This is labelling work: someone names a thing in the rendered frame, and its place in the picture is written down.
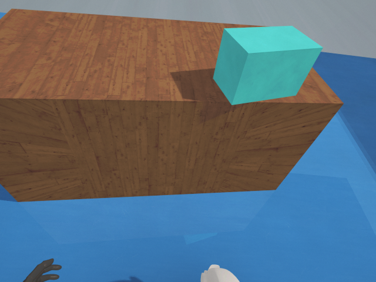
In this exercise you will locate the robot left hand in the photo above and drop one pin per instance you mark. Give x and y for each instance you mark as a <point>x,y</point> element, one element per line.
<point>37,274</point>

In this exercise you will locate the robot right thigh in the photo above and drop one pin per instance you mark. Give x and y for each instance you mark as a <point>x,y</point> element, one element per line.
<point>218,275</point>

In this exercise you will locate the carton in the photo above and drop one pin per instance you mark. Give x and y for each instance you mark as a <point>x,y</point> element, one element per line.
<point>262,63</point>

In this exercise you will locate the pedestal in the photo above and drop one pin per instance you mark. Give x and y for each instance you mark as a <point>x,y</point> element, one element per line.
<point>100,106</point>

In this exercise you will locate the right robot shin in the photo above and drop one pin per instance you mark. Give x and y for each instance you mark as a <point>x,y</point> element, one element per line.
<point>214,266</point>

